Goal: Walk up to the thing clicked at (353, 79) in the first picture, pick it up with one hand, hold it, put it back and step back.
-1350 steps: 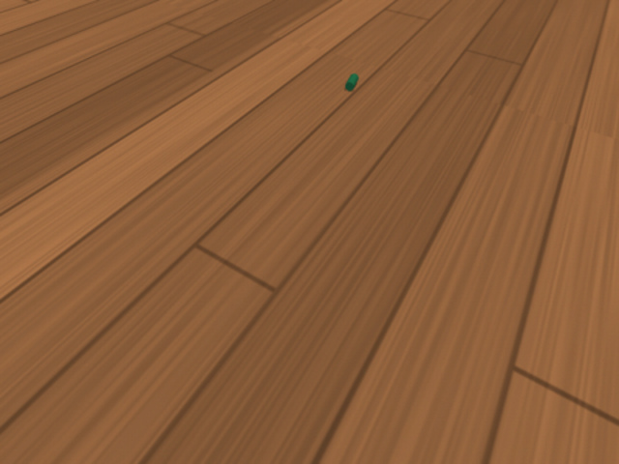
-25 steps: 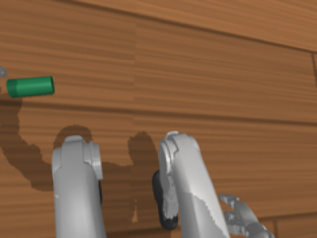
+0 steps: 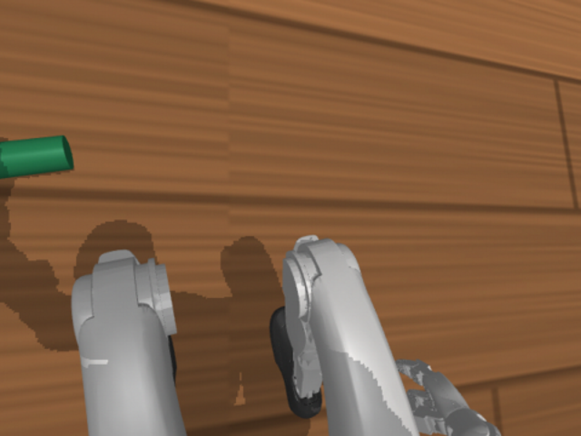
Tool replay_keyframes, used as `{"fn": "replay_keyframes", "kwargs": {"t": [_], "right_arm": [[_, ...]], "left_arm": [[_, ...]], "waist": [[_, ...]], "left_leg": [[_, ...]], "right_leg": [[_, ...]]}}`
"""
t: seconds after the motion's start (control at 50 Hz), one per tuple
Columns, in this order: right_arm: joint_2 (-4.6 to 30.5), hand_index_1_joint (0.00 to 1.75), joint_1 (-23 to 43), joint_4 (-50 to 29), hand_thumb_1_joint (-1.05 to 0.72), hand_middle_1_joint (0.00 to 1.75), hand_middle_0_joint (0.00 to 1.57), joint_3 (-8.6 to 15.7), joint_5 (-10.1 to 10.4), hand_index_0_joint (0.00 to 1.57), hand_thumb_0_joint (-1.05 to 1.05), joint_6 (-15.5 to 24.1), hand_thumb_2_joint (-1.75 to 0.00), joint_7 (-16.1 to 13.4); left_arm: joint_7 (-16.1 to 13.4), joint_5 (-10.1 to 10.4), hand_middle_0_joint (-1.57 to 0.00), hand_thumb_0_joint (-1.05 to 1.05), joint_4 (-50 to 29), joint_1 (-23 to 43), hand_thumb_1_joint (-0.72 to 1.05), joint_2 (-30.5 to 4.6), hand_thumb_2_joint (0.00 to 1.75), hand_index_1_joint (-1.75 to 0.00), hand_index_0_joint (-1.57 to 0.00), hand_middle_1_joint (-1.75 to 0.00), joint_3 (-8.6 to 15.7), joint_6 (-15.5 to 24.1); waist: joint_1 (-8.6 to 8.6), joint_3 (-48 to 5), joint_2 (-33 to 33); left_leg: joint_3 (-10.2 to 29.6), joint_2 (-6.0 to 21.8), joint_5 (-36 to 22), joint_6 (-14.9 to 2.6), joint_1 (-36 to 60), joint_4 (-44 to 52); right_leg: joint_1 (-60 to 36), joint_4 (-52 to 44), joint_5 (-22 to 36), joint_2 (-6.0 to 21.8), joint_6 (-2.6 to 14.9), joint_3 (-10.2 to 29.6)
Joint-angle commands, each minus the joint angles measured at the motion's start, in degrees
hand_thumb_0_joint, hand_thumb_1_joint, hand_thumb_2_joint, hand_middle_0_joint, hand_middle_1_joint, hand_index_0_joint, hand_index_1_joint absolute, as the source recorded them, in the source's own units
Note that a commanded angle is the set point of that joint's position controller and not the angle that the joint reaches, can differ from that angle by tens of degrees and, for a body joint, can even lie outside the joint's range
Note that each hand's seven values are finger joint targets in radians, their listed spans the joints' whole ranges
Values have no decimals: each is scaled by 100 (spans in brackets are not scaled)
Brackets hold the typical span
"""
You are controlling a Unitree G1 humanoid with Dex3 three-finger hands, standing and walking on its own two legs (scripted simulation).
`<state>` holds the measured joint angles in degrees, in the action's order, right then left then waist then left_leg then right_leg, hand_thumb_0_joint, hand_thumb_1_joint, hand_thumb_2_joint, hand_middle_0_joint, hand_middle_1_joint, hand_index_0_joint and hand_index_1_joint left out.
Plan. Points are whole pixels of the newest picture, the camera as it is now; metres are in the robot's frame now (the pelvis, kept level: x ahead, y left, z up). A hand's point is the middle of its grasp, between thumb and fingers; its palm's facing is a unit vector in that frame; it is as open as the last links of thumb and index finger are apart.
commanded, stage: rise first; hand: left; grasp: from above
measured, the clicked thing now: (26, 157) +0.48 +0.36 -0.30
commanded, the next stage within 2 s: approach in 1.32 s
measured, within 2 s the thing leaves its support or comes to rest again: neither
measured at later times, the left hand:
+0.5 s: hand out of the picture +0.41 +0.39 -0.18, palm faces -0.44 -0.14 -0.89, open 14.1 cm
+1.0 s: hand out of the picture +0.43 +0.39 -0.19, palm faces -0.43 -0.14 -0.89, open 14.1 cm
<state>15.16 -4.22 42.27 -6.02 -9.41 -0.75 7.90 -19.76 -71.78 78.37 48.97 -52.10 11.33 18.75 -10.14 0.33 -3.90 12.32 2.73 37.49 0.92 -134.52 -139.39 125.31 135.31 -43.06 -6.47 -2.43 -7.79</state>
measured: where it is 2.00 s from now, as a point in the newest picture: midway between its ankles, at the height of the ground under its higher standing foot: (232, 389)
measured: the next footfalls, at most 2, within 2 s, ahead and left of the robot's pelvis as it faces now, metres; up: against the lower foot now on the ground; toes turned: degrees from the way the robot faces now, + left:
none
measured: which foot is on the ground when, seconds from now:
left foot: down 0.00-1.00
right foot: down 0.00-1.00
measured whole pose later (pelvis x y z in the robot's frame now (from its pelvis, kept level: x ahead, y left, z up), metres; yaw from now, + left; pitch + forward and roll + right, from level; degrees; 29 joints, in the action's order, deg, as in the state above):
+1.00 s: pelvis +0.00 +0.00 -0.01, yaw -2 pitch +30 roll -13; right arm 15.6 -4.7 40.2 -11.3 -10.8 0.3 8.0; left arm -19.8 -72.9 83.9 54.8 -58.4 10.3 17.7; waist -13.8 3.1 -5.5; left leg 14.2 2.5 37.4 0.7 -135.4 -141.5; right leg 125.4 135.9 -42.5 -7.0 -3.0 -9.3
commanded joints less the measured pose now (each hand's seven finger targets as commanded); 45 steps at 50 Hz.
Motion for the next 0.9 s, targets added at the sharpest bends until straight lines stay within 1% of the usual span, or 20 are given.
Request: {"fn": "replay_keyframes", "kwargs": {"t": [0.0, 0.02, 0.04, 0.06, 0.1, 0.24, 0.3, 0.32, 0.4, 0.44, 0.48, 0.5, 0.52, 0.6, 0.64, 0.68, 0.7, 0.74, 0.8, 0.88], "right_arm": [[1486, 30, -983, -106, -91, 30, 20, 383, -16, 20, 0, 32, -90, -106], [1495, 30, -995, -99, -90, 30, 20, 377, -28, 20, 0, 24, -90, -111], [1514, 30, -1029, -108, -90, 30, 20, 362, -44, 20, 0, 23, -90, -105], [1487, 30, -984, -100, -90, 30, 20, 361, -29, 20, 0, 20, -90, -102], [1496, 30, -1002, -115, -90, 30, 20, 326, -41, 20, 0, 32, -90, -93], [1525, 30, -1002, -125, -91, 30, 20, 283, -50, 20, 0, 50, -90, -92], [1549, 30, -988, -141, -90, 30, 20, 276, -49, 20, 0, 64, -90, -95], [1548, 30, -979, -146, -90, 30, 20, 251, -57, 20, 0, 57, -90, -99], [1565, 30, -981, -141, -91, 30, 20, 229, -54, 20, 0, 57, -90, -102], [1567, 30, -1021, -130, -90, 30, 20, 203, -52, 20, 0, 70, -90, -90], [1558, 30, -982, -144, -90, 30, 20, 173, -54, 20, 0, 70, -90, -96], [1600, 30, -1000, -164, -90, 30, 20, 189, -64, 20, 0, 75, -90, -97], [1577, 30, -1020, -148, -90, 30, 20, 163, -68, 20, 0, 75, -90, -95], [1600, 30, -1021, -155, -90, 30, 20, 138, -86, 20, 0, 89, -90, -99], [1620, 30, -1044, -175, -90, 30, 20, 98, -110, 20, 0, 86, -90, -98], [1620, 30, -1030, -173, -90, 30, 20, 81, -112, 20, 0, 84, -90, -103], [1637, 30, -1038, -175, -90, 30, 20, 64, -104, 20, 0, 96, -90, -93], [1641, 30, -1029, -209, -90, 30, 20, 36, -121, 20, 0, 102, -90, -94], [1647, 30, -1025, -219, -90, 30, 20, -3, -147, 20, 0, 105, -90, -101], [1684, 30, -987, -265, -90, 30, 20, -19, -133, 20, 0, 111, -90, -106]], "left_arm": [[-228, 87, -7, 0, -725, 1562, -55, -1871, 100, -103, -7, -103, 244, 57], [-235, 31, -6, 0, -747, 1545, -56, -1941, 101, -103, -7, -103, 267, 48], [-241, 36, -7, 0, -771, 1620, -55, -1936, 100, -102, -7, -103, 270, 51], [-231, 38, -6, 0, -676, 1517, -55, -1879, 100, -103, -7, -104, 226, 44], [-242, 66, -6, 0, -571, 1552, -55, -1893, 100, -103, -7, -104, 211, 23], [-229, 25, -7, 0, -508, 1651, -54, -1968, 99, -103, -8, -104, 161, -25], [-214, 40, -7, 0, -505, 1768, -54, -1920, 99, -103, -7, -104, 99, -17], [-208, -12, -7, 0, -623, 1829, -56, -2032, 100, -103, -7, -103, 121, -15], [-221, -13, -7, 0, -490, 1776, -56, -2017, 100, -103, -7, -104, 115, -15], [-221, -9, -7, 0, -454, 1863, -55, -1985, 100, -103, -7, -103, 60, -23], [-230, -23, -7, 0, -384, 1843, -55, -2038, 100, -103, -7, -103, 48, -28], [-252, 12, -8, 0, -469, 1939, -54, -2106, 99, -102, -8, -102, 145, -10], [-243, -50, -8, 0, -398, 1889, -54, -2064, 99, -102, -8, -103, 58, -21], [-263, -40, -7, 0, -335, 1916, -55, -2106, 99, -103, -8, -103, 63, -49], [-260, -63, -8, 0, -348, 2044, -54, -2144, 99, -102, -8, -103, 47, -37], [-261, -69, -8, 0, -415, 2037, -55, -2229, 100, -102, -8, -102, 70, -53], [-253, -25, -8, 0, -152, 1956, -55, -2164, 100, -102, -8, -102, 33, -72], [-239, -33, -8, 0, -175, 2016, -55, -2172, 100, -103, -8, -103, -4, -53], [-257, -55, -9, 0, -272, 2068, -54, -2338, 99, -101, -9, -101, 88, -57], [-228, -27, -10, 0, -243, 2078, -55, -2372, 100, -101, -9, -100, 63, -75]], "waist": [[68, -3767, 2142], [82, -3862, 2172], [21, -3940, 2189], [82, -3913, 2237], [-5, -3734, 2078], [-25, -3708, 2158], [-99, -3564, 2293], [-73, -3677, 2359], [-77, -3671, 2422], [-179, -3573, 2355], [-118, -3500, 2376], [-157, -3580, 2350], [-174, -3549, 2422], [-172, -3566, 2444], [-264, -3573, 2437], [-200, -3671, 2500], [-263, -3513, 2419], [-316, -3407, 2352], [-256, -3553, 2501], [-292, -3482, 2588]], "left_leg": [[-593, 36, -845, -233, 3283, 1225], [-590, 39, -934, -232, 3373, 1194], [-565, 36, -986, -227, 3418, 1197], [-574, 37, -993, -223, 3430, 1202], [-599, 29, -954, -254, 3210, 1136], [-557, 45, -892, -234, 3239, 1126], [-491, 58, -724, -198, 3238, 1215], [-515, 60, -812, -203, 3324, 1179], [-482, 62, -877, -193, 3392, 1181], [-461, 67, -910, -201, 3339, 1145], [-495, 59, -847, -202, 3232, 1160], [-470, 70, -836, -200, 3304, 1160], [-482, 67, -855, -198, 3285, 1142], [-451, 77, -910, -197, 3384, 1144], [-461, 72, -915, -203, 3289, 1109], [-475, 79, -1027, -205, 3417, 1099], [-442, 78, -974, -204, 3286, 1105], [-431, 83, -839, -210, 3187, 1117], [-447, 81, -909, -198, 3297, 1124], [-397, 98, -900, -182, 3366, 1159]], "right_leg": [[-1275, -1408, 1394, -69, 392, -399], [-1314, -1397, 1452, -79, 388, -405], [-1334, -1348, 1499, -76, 384, -433], [-1294, -1340, 1501, -86, 394, -418], [-1357, -1401, 1502, -85, 370, -406], [-1313, -1365, 1458, -96, 384, -433], [-1151, -1316, 1338, -82, 401, -474], [-1222, -1342, 1398, -97, 392, -465], [-1163, -1283, 1457, -88, 396, -482], [-1150, -1273, 1493, -87, 390, -497], [-1152, -1307, 1463, -102, 394, -489], [-1162, -1292, 1449, -83, 381, -514], [-1199, -1294, 1476, -97, 385, -502], [-1165, -1276, 1503, -96, 385, -523], [-1257, -1285, 1534, -102, 372, -539], [-1287, -1305, 1616, -116, 369, -524], [-1210, -1246, 1577, -99, 373, -543], [-1240, -1298, 1500, -108, 370, -561], [-1319, -1279, 1538, -111, 379, -546], [-1243, -1245, 1517, -103, 387, -568]]}}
